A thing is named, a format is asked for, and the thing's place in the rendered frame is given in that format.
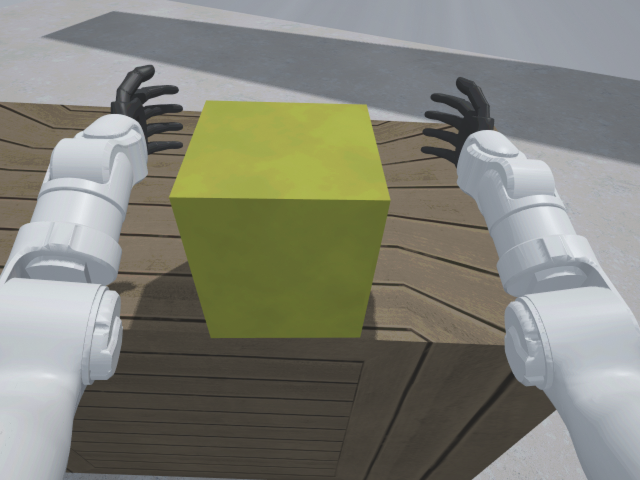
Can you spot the pedestal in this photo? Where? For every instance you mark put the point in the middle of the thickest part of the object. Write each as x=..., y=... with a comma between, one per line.
x=425, y=393

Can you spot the carton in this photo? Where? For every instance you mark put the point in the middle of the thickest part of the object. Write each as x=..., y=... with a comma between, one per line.
x=281, y=208

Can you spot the robot left hand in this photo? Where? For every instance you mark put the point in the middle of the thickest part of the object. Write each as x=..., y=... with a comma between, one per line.
x=130, y=100

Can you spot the robot right upper arm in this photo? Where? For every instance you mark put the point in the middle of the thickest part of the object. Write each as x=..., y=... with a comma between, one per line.
x=581, y=348

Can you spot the robot right forearm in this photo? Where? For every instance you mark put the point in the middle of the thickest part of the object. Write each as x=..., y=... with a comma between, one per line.
x=538, y=248

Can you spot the robot right hand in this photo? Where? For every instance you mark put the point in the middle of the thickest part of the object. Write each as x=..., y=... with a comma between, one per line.
x=476, y=118

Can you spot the robot left forearm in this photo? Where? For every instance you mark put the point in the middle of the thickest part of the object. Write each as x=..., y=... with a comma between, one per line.
x=74, y=231

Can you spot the robot left upper arm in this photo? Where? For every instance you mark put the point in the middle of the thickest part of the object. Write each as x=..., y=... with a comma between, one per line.
x=56, y=338

